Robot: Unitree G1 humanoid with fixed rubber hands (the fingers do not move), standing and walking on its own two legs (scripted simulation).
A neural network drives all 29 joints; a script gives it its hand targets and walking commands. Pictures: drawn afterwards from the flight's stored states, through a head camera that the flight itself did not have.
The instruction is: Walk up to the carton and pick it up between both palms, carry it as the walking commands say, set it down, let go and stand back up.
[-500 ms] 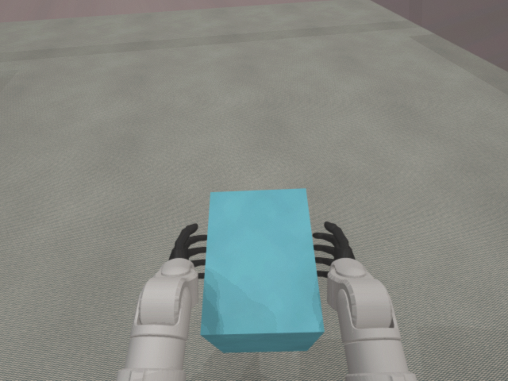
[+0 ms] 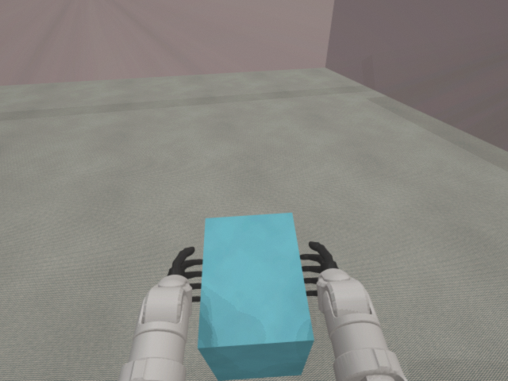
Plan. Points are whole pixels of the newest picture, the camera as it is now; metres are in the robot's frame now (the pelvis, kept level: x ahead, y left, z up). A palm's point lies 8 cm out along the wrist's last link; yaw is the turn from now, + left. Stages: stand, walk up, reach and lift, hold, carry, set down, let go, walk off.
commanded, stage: hold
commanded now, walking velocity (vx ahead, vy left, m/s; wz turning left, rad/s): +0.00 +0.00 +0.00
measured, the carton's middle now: (254, 298) +0.33 +0.04 -0.02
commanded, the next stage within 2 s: set down in 0.02 s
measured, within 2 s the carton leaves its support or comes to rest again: neither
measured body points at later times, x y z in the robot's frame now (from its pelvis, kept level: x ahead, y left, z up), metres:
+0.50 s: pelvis -0.04 +0.02 -0.01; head -0.04 +0.01 +0.44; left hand +0.29 +0.17 +0.00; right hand +0.32 -0.08 -0.01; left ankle +0.02 +0.15 -0.74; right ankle +0.03 -0.11 -0.74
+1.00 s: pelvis -0.04 -0.02 -0.05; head +0.11 -0.01 +0.37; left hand +0.31 +0.17 -0.11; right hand +0.35 -0.08 -0.11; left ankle +0.02 +0.14 -0.74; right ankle +0.03 -0.11 -0.74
